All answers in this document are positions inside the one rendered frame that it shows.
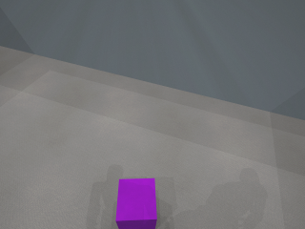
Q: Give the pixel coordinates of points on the carton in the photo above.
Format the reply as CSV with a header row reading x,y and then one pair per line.
x,y
136,203

